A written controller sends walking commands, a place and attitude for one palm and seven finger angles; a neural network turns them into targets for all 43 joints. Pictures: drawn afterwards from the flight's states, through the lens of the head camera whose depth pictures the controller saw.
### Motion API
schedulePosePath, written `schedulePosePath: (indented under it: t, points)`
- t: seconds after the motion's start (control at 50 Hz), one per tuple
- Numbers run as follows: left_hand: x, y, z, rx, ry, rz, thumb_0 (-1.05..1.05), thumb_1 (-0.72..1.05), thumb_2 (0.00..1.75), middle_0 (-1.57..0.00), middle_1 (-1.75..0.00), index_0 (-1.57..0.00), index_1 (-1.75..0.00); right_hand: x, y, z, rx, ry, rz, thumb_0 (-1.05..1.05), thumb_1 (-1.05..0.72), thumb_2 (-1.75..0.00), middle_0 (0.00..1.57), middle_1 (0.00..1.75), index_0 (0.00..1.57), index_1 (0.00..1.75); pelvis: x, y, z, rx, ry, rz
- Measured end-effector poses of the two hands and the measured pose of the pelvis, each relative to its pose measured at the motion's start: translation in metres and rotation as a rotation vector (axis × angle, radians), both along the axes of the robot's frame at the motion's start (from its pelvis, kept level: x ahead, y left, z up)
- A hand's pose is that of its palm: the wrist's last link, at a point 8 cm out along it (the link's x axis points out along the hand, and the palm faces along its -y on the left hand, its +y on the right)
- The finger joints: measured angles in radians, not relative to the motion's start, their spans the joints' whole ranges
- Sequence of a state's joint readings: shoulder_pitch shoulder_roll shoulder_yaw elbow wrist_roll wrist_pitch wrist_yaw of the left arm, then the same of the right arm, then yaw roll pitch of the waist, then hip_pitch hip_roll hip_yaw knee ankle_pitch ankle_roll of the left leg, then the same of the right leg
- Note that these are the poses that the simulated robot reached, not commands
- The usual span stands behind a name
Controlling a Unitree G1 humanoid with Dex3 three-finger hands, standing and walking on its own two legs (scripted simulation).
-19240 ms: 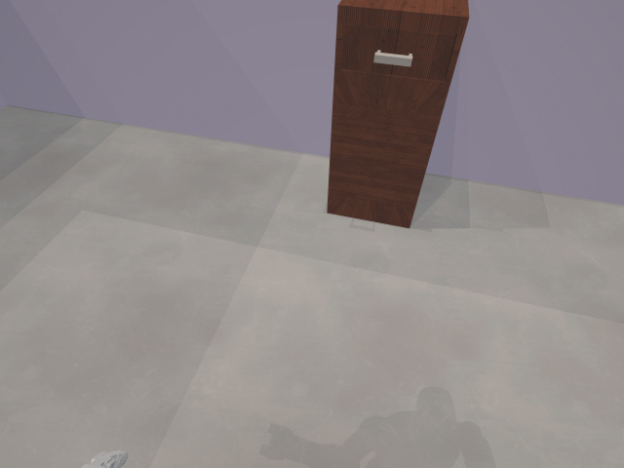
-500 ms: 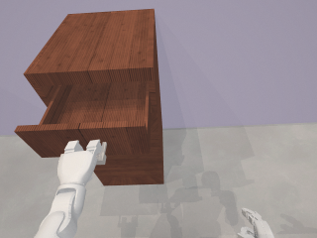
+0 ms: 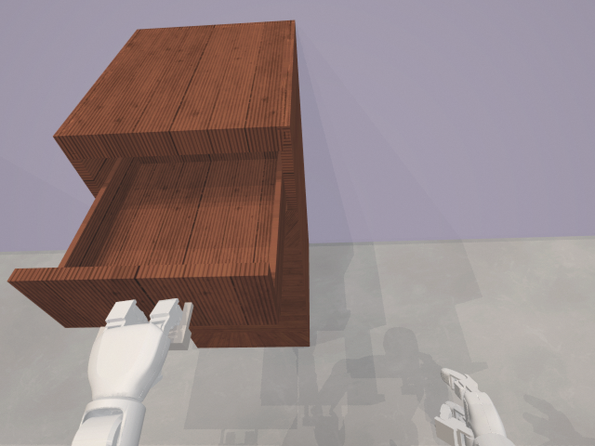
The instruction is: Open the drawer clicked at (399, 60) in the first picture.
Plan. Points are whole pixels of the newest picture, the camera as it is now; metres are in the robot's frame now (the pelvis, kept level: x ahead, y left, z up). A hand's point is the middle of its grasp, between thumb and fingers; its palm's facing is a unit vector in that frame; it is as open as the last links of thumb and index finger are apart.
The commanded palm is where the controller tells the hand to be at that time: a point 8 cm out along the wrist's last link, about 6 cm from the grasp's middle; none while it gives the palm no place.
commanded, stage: pull the drawer open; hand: left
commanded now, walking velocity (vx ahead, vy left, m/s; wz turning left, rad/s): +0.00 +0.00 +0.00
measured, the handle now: (148, 323) +0.27 +0.24 +0.02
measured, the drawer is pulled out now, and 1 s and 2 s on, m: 0.25 0.30 0.30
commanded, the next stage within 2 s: open the thumb to release the handle in 0.74 s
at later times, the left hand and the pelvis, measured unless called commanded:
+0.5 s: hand (141, 406) +0.17 +0.22 +0.00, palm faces -0.01 -0.09 -1.00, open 5.8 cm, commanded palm +0.13 +0.22 +0.06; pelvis -0.01 -0.01 -0.01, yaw +0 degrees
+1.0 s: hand (133, 405) +0.17 +0.23 +0.00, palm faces +0.03 -0.08 -1.00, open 6.1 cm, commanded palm +0.14 +0.22 +0.06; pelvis +0.00 +0.00 -0.02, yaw +0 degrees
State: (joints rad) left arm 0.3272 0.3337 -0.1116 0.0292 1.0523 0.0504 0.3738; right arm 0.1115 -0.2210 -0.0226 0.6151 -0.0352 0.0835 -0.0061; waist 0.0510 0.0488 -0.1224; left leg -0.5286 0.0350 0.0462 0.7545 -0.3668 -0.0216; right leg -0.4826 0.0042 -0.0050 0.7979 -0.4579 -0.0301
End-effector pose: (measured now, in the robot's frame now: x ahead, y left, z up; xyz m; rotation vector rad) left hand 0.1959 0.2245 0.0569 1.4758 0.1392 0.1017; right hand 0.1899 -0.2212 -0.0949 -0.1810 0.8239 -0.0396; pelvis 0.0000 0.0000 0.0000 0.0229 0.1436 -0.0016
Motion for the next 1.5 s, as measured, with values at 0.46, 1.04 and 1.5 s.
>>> schedulePosePath:
  t: [0.46, 1.04, 1.5]
  points:
    - [-0.047, -0.004, 0.0, 0.001, -0.009, 0.012, 0.03, 0.67, 0.8, -0.29, -1.35, -0.43, -1.35, -0.009, 0.001, -0.007, 0.008, -0.016, 0.037, 0.02, -0.9, -0.89, 0.2, 0.3, 0.2, 0.3, -0.013, -0.005, -0.008, 0.002, -0.004, 0.003]
    - [-0.049, 0.004, 0.001, -0.004, -0.049, 0.052, 0.0, 0.58, 0.75, -0.36, -1.32, -0.39, -1.33, 0.002, 0.004, -0.02, 0.002, 0.01, 0.062, 0.02, -0.9, -0.89, 0.2, 0.3, 0.2, 0.3, -0.003, -0.001, -0.019, -0.003, 0.045, 0.007]
    - [-0.058, 0.003, 0.002, -0.006, -0.05, 0.055, 0.0, -0.44, 0.32, -0.34, -1.22, -0.32, -1.21, -0.006, 0.007, -0.008, -0.015, -0.022, 0.075, 0.02, -0.9, -0.89, 0.2, 0.3, 0.2, 0.3, -0.019, -0.004, -0.012, -0.006, -0.003, 0.023]
